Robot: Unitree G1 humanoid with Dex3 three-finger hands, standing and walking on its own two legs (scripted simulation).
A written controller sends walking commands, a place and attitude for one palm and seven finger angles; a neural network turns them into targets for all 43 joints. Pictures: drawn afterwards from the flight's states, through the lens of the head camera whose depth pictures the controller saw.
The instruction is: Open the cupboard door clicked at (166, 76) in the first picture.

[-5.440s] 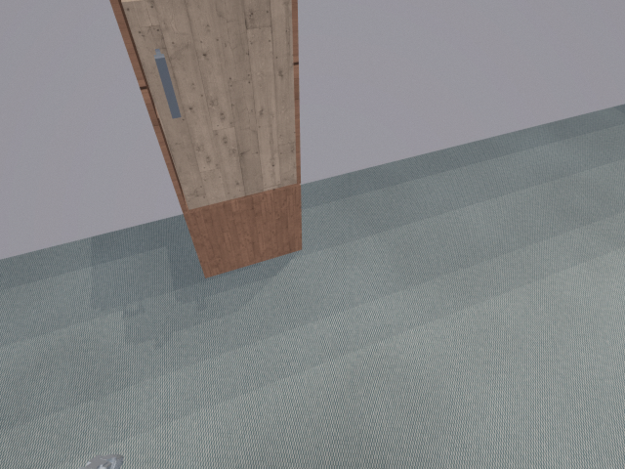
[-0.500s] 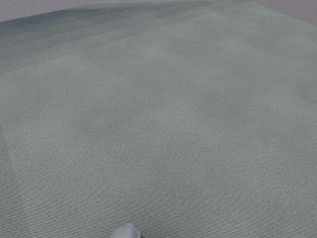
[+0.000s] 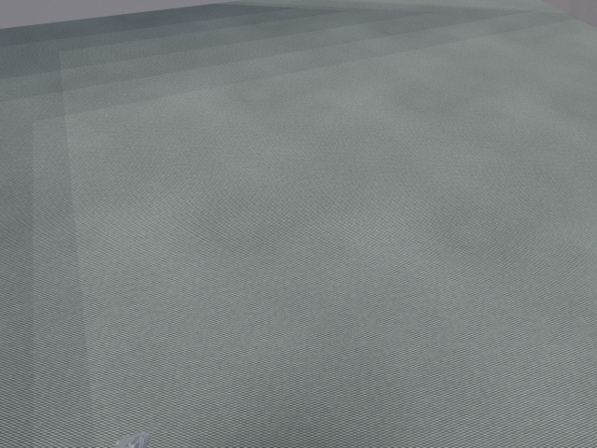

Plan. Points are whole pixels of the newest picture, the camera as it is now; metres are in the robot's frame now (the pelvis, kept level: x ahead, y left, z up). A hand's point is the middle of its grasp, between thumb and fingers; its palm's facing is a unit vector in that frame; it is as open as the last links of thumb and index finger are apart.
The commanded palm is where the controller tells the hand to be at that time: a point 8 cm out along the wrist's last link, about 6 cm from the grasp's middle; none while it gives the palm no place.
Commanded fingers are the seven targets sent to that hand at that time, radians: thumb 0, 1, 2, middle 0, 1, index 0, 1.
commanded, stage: turn to face it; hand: left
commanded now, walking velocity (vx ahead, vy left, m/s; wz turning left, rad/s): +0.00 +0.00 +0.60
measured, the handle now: out of the picture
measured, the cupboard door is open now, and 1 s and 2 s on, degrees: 0 0 0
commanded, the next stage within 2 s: none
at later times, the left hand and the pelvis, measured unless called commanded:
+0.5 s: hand out of the picture -0.02 +0.15 -0.16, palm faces +0.34 -0.90 -0.27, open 7.4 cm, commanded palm none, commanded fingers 0.00 0.90 0.90 -0.20 -0.30 -0.20 -0.30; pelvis +0.02 -0.04 +0.00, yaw +21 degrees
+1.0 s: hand out of the picture +0.03 +0.23 -0.15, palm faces +0.60 -0.75 -0.28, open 7.4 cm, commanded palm none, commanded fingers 0.00 0.90 0.90 -0.20 -0.30 -0.20 -0.30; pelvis +0.06 -0.02 -0.01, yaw +38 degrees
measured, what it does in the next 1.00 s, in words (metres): steps on the spot, turning left: right foot, then left foot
